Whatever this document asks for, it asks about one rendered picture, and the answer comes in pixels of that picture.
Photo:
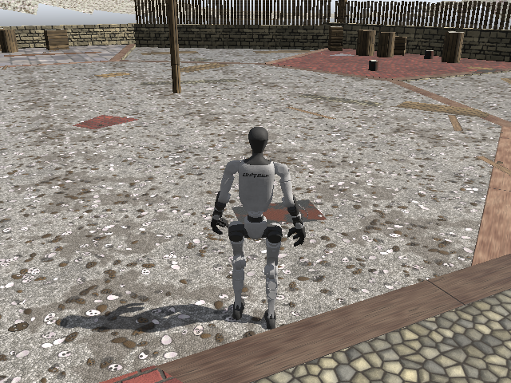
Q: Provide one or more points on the right robot upper arm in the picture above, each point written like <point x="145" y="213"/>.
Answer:
<point x="285" y="183"/>

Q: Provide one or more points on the robot left hand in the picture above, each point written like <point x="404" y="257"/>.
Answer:
<point x="221" y="223"/>

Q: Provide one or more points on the robot left thigh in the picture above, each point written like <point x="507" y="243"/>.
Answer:
<point x="236" y="236"/>

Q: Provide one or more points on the right robot foot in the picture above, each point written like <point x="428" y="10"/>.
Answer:
<point x="270" y="322"/>

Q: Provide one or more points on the left robot upper arm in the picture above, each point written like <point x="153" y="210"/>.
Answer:
<point x="232" y="167"/>

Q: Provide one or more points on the robot right hand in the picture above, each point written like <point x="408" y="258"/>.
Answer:
<point x="300" y="233"/>

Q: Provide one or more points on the left robot forearm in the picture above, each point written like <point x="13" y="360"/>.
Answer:
<point x="218" y="209"/>

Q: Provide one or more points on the right robot forearm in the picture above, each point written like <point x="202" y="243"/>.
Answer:
<point x="295" y="215"/>

